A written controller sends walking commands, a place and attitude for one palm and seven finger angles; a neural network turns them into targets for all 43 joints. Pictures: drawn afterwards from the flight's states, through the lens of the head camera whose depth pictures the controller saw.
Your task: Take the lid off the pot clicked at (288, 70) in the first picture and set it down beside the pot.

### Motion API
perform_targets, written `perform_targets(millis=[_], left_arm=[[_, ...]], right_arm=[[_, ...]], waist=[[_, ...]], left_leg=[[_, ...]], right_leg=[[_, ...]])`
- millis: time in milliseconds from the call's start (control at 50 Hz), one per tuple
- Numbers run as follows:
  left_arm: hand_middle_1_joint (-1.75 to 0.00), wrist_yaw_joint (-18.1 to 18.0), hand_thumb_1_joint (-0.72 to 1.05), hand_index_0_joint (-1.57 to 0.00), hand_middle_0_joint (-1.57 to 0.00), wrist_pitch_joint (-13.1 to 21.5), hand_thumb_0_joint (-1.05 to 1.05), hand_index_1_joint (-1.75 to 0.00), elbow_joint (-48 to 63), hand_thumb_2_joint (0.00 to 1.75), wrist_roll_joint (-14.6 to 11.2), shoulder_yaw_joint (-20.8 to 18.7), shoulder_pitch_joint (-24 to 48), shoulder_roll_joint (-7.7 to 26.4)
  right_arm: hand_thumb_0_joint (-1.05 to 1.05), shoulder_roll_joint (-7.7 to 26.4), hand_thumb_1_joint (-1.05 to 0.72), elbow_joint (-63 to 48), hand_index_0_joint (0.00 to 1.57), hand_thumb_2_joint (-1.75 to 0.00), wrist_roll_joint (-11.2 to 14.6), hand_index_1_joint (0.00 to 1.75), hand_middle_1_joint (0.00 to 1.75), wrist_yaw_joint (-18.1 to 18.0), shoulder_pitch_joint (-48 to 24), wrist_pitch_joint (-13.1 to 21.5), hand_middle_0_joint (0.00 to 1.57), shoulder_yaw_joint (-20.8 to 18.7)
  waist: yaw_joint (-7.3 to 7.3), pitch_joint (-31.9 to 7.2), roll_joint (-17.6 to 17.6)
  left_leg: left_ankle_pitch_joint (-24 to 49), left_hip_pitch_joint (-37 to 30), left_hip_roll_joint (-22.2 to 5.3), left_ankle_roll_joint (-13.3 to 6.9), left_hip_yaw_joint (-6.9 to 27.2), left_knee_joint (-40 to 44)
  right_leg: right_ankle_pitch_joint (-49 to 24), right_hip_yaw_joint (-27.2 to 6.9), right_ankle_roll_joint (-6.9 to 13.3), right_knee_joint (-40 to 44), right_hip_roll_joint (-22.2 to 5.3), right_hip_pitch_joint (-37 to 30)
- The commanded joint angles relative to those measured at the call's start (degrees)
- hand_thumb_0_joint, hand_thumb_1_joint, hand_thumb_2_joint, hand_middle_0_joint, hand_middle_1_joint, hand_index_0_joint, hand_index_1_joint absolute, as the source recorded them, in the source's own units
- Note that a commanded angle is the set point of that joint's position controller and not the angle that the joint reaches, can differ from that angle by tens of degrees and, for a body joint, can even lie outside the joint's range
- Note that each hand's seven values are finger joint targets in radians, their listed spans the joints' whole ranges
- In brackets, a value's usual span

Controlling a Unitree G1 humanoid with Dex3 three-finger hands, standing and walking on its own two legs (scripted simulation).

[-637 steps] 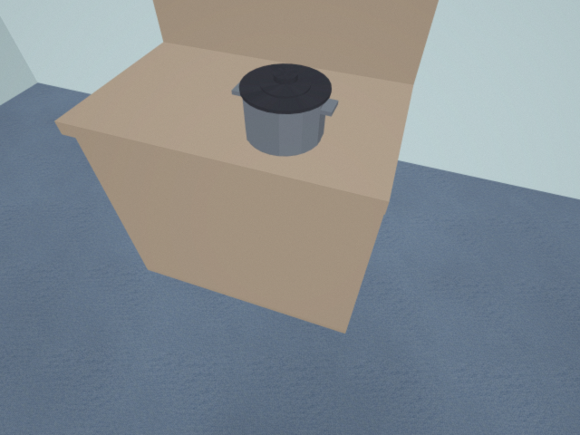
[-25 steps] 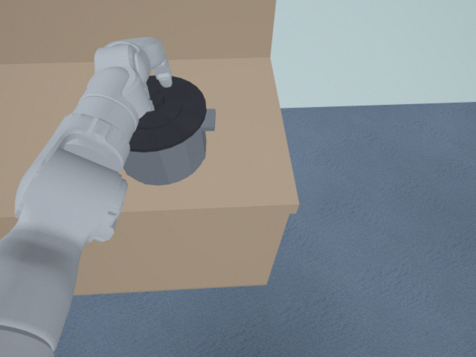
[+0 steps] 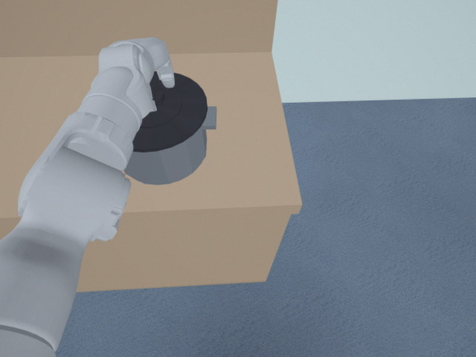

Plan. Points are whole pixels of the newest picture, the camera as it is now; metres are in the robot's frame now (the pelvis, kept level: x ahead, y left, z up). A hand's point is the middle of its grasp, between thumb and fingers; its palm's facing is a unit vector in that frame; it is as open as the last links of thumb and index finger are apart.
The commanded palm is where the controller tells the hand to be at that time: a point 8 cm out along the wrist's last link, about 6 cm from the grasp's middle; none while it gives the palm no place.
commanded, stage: lower the open fingers around the knob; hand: left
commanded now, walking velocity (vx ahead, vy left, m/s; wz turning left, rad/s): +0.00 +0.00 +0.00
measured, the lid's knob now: (148, 96) +0.54 +0.11 +0.11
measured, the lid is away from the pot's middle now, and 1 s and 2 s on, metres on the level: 0.00 0.00 0.01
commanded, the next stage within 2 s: close the fingers and squeeze the knob in 0.58 s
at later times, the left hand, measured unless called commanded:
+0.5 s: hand (147, 91) +0.52 +0.11 +0.15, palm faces -0.41 -0.07 -0.91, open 10.1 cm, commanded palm +0.53 +0.10 +0.19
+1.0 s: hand (149, 100) +0.51 +0.10 +0.14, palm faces -0.41 -0.06 -0.91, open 9.8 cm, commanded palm +0.52 +0.10 +0.19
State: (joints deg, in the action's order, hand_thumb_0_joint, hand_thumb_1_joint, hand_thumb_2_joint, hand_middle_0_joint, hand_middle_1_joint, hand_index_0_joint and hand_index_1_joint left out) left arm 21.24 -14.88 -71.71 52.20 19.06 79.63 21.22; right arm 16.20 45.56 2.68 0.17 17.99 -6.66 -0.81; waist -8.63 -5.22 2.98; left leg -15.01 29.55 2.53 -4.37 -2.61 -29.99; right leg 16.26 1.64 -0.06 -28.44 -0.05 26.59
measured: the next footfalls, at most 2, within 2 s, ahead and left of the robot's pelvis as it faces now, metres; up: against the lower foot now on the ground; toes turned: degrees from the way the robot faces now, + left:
none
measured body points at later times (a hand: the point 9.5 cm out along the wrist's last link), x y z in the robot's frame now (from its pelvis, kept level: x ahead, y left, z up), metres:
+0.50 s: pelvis +0.00 -0.01 +0.00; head +0.08 -0.01 +0.44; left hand +0.53 +0.11 +0.20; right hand +0.00 -0.29 -0.13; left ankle -0.02 +0.07 -0.73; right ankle -0.04 -0.12 -0.73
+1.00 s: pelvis +0.00 +0.00 +0.00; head +0.07 -0.01 +0.45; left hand +0.52 +0.11 +0.19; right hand +0.01 -0.28 -0.13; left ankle -0.02 +0.07 -0.73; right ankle -0.04 -0.12 -0.73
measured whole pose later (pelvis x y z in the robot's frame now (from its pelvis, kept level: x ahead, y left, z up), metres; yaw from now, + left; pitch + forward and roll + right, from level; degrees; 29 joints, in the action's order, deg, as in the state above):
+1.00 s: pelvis +0.00 +0.00 +0.00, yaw +0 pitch +13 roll -1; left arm 21.3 -13.1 -67.4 51.4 18.0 74.8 21.8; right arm 16.0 44.0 2.9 0.1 17.5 -7.1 -1.0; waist -8.3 -5.1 3.0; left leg -14.9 28.3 2.2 -4.1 -2.6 -29.8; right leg 15.9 1.5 0.2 -28.0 0.4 25.3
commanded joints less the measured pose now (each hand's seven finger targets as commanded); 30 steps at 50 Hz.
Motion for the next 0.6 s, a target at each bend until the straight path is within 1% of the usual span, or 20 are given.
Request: perform_targets(millis=[0, 40, 60, 120, 140, 160, 180, 200, 220, 240, 300, 360, 380, 400, 440, 460, 480, 500, 540, 580], left_arm=[[-0.08, -0.26, -0.33, -0.84, -0.84, 0.85, 0.00, -0.08, 8.28, 1.50, -0.66, -3.12, 28.04, 7.60], [-0.08, 0.01, -0.33, -0.84, -0.84, 1.06, 0.00, -0.08, 8.40, 1.50, -0.94, -1.82, 26.76, 6.40], [-0.08, 0.12, -0.33, -0.84, -0.84, 0.94, 0.00, -0.08, 7.33, 1.50, -0.82, -1.84, 25.98, 6.08], [-0.08, 0.19, -0.33, -0.84, -0.84, 0.51, 0.00, -0.08, 4.42, 1.50, -0.52, -1.98, 24.72, 7.07], [-0.08, 0.11, -0.33, -0.84, -0.84, 0.65, 0.00, -0.08, 5.17, 1.50, -1.08, -1.69, 25.45, 6.86], [-0.08, -0.20, -0.33, -0.84, -0.84, 0.68, 0.00, -0.08, 5.46, 1.50, -0.63, -3.10, 26.24, 8.97], [-0.08, -0.10, -0.33, -0.84, -0.84, 0.66, 0.00, -0.08, 7.02, 1.50, -0.45, -2.39, 27.36, 8.23], [-0.08, -0.30, -0.33, -0.84, -0.84, 0.78, 0.00, -0.08, 6.74, 1.50, -0.13, -3.79, 26.58, 9.97], [-0.08, -0.03, -0.33, -0.84, -0.84, 0.64, 0.00, -0.08, 4.90, 1.50, -0.02, -2.23, 24.77, 8.14], [-0.08, 0.08, -0.33, -0.84, -0.84, 0.92, 0.00, -0.08, 6.08, 1.50, -0.49, -1.58, 24.68, 6.96], [-0.08, 0.05, -0.33, -0.84, -0.84, 0.43, 0.00, -0.08, 5.45, 1.50, 0.42, -1.45, 25.52, 7.43], [-0.08, -0.13, -0.33, -0.84, -0.84, 0.64, 0.00, -0.08, 8.26, 1.50, 0.22, -2.42, 28.15, 8.47], [-0.08, -0.17, -0.33, -0.84, -0.84, 0.47, 0.00, -0.08, 6.81, 1.50, 0.36, -3.19, 26.35, 9.29], [-0.08, 0.14, -0.33, -0.84, -0.84, 0.34, 0.00, -0.08, 5.58, 1.50, 0.01, -1.98, 25.19, 7.77], [-0.08, 0.42, -0.33, -0.84, -0.84, 0.41, 0.00, -0.08, 6.58, 1.50, -0.50, -1.07, 25.88, 6.44], [-0.08, 0.21, -0.33, -0.84, -0.84, 0.51, 0.00, -0.08, 7.65, 1.50, -0.23, -2.78, 26.66, 8.57], [-0.08, 0.30, -0.33, -0.84, -0.84, 0.44, 0.00, -0.08, 7.73, 1.50, 0.11, -2.30, 26.42, 8.18], [-0.08, 0.24, -0.33, -0.84, -0.84, 0.51, 0.00, -0.08, 7.11, 1.50, 0.02, -3.40, 25.72, 9.42], [-0.08, 0.63, -0.33, -0.84, -0.84, 0.77, 0.00, -0.08, 7.65, 1.50, -0.77, -0.93, 25.55, 6.20], [-0.08, 0.44, -0.33, -0.84, -0.84, 0.92, 0.00, -0.08, 9.38, 1.50, 0.02, -2.60, 26.43, 8.41]], right_arm=[[0.00, 10.30, -0.90, -3.13, 0.20, -0.90, 0.04, 0.30, 0.30, -0.70, 5.68, 0.70, 0.20, -3.10], [0.00, 10.28, -0.90, -3.32, 0.20, -0.90, 0.27, 0.30, 0.30, -0.76, 5.67, 0.62, 0.20, -3.09], [0.00, 10.25, -0.90, -3.19, 0.20, -0.90, 0.21, 0.30, 0.30, -0.71, 5.58, 0.50, 0.20, -2.98], [0.00, 10.53, -0.90, -3.02, 0.20, -0.90, 0.69, 0.30, 0.30, -1.02, 5.05, 0.18, 0.20, -2.58], [0.00, 10.68, -0.90, -2.99, 0.20, -0.90, 0.70, 0.30, 0.30, -1.19, 4.88, 0.09, 0.20, -2.45], [0.00, 10.67, -0.90, -2.99, 0.20, -0.90, 0.77, 0.30, 0.30, -1.15, 5.03, -0.02, 0.20, -2.29], [0.00, 10.43, -0.90, -3.40, 0.20, -0.90, 0.50, 0.30, 0.30, -1.07, 4.90, 0.03, 0.20, -2.36], [0.00, 10.37, -0.90, -3.42, 0.20, -0.90, 0.47, 0.30, 0.30, -1.07, 5.21, 0.12, 0.20, -2.40], [0.00, 10.25, -0.90, -3.66, 0.20, -0.90, 0.75, 0.30, 0.30, -1.04, 5.01, 0.22, 0.20, -2.26], [0.00, 10.34, -0.90, -3.50, 0.20, -0.90, 0.77, 0.30, 0.30, -1.01, 5.02, 0.14, 0.20, -2.39], [0.00, 10.40, -0.90, -3.52, 0.20, -0.90, 0.90, 0.30, 0.30, -0.99, 4.89, -0.03, 0.20, -2.36], [0.00, 10.46, -0.90, -3.61, 0.20, -0.90, 0.62, 0.30, 0.30, -0.98, 5.15, -0.05, 0.20, -2.64], [0.00, 10.31, -0.90, -3.85, 0.20, -0.90, 0.62, 0.30, 0.30, -0.93, 5.31, 0.05, 0.20, -2.59], [0.00, 10.33, -0.90, -3.99, 0.20, -0.90, 0.75, 0.30, 0.30, -0.93, 5.00, 0.04, 0.20, -2.38], [0.00, 10.39, -0.90, -3.70, 0.20, -0.90, 0.77, 0.30, 0.30, -0.99, 5.11, 0.03, 0.20, -2.61], [0.00, 10.55, -0.90, -3.56, 0.20, -0.90, 0.67, 0.30, 0.30, -0.97, 5.31, -0.10, 0.20, -2.66], [0.00, 10.33, -0.90, -3.94, 0.20, -0.90, 0.55, 0.30, 0.30, -0.85, 5.21, -0.02, 0.20, -2.67], [0.00, 10.35, -0.90, -3.98, 0.20, -0.90, 0.56, 0.30, 0.30, -0.89, 5.26, 0.00, 0.20, -2.52], [0.00, 10.36, -0.90, -3.90, 0.20, -0.90, 0.86, 0.30, 0.30, -0.91, 5.01, -0.09, 0.20, -2.59], [0.00, 10.26, -0.90, -4.16, 0.20, -0.90, 0.55, 0.30, 0.30, -0.72, 5.02, -0.13, 0.20, -2.79]], waist=[[-2.57, -23.43, -5.64], [-2.57, -23.76, -5.12], [-2.60, -22.41, -5.81], [-3.12, -18.21, -7.54], [-2.93, -18.23, -5.82], [-2.77, -18.84, -5.64], [-2.71, -20.46, -4.84], [-2.41, -21.20, -4.20], [-2.67, -20.70, -5.04], [-2.45, -21.30, -3.88], [-2.96, -20.53, -5.09], [-2.73, -22.90, -4.16], [-2.42, -23.20, -4.48], [-2.69, -21.51, -4.57], [-2.82, -21.69, -4.09], [-2.68, -22.59, -5.38], [-2.56, -22.89, -3.82], [-2.41, -22.41, -4.88], [-2.61, -21.85, -4.73], [-2.41, -22.94, -4.48]], left_leg=[[23.86, -22.69, -0.35, -0.15, 4.33, -1.00], [25.78, -23.00, -0.48, -0.17, 4.26, -1.27], [25.56, -22.33, -0.35, -0.24, 4.15, -1.50], [18.88, -18.48, -0.15, -0.38, 3.28, -0.77], [18.87, -18.38, -0.12, -0.47, 3.03, -0.66], [19.42, -18.51, -0.15, -0.27, 3.52, -0.78], [19.71, -19.02, 0.12, -0.39, 3.42, -1.00], [20.46, -19.27, 0.05, -0.30, 3.44, -1.21], [20.40, -18.92, 0.05, -0.19, 3.47, -1.34], [22.89, -19.94, -0.32, -0.16, 3.53, -1.70], [20.34, -18.99, -0.25, -0.14, 3.41, -1.75], [22.22, -20.77, -0.34, -0.14, 3.92, -2.03], [22.42, -20.39, -0.21, -0.15, 3.90, -2.08], [21.54, -19.36, -0.01, -0.19, 3.57, -2.11], [22.60, -20.03, -0.23, -0.34, 3.41, -2.20], [22.97, -20.35, -0.39, -0.23, 3.77, -2.25], [22.96, -20.56, -0.12, -0.29, 3.51, -2.34], [21.92, -19.45, -0.03, -0.34, 3.52, -2.15], [22.71, -20.25, -0.40, -0.26, 3.73, -1.90], [22.78, -21.18, -0.35, -0.26, 3.93, -2.10]], right_leg=[[-23.43, 0.40, 1.75, 1.81, 3.02, -0.89], [-24.48, 0.37, 1.81, 1.65, 2.91, -0.88], [-24.37, 0.50, 1.64, 1.61, 3.10, -0.48], [-21.18, 0.57, 1.51, 2.08, 3.06, 0.11], [-21.61, 0.47, 1.75, 1.96, 2.77, -0.05], [-21.56, 0.55, 1.80, 1.43, 2.96, -0.18], [-22.29, 0.27, 1.76, 1.50, 2.84, -0.93], [-22.85, 0.30, 1.85, 1.21, 2.81, -1.38], [-22.43, 0.35, 1.76, 1.07, 2.90, -0.84], [-23.50, 0.54, 1.90, 0.77, 2.83, -0.41], [-21.89, 0.44, 1.62, 0.97, 3.03, 0.17], [-23.14, 0.44, 1.72, 0.68, 3.01, -0.29], [-23.11, 0.37, 1.74, 0.60, 3.10, -0.88], [-22.91, 0.47, 1.70, 0.74, 3.04, -0.33], [-23.62, 0.44, 1.72, 0.89, 2.90, -0.01], [-23.95, 0.54, 1.60, 0.61, 3.09, -0.74], [-24.11, 0.25, 1.64, 0.79, 3.08, -0.71], [-23.97, 0.33, 1.67, 0.79, 3.07, -1.57], [-23.42, 0.59, 1.75, 0.79, 2.96, -0.37], [-23.33, 0.43, 1.63, 0.92, 3.13, -0.64]])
